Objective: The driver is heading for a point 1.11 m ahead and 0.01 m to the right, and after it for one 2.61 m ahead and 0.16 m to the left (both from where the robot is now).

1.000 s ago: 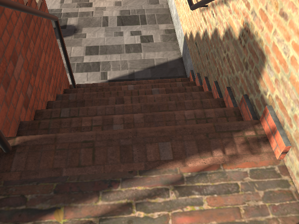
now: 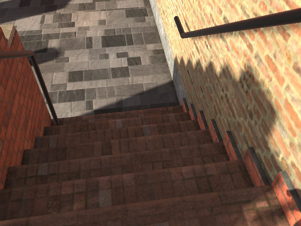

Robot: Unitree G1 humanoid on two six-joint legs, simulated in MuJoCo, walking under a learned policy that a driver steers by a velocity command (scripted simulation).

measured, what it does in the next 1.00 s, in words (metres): walks ahead: right foot, then left foot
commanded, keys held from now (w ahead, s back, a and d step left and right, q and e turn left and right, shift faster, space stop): w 1.00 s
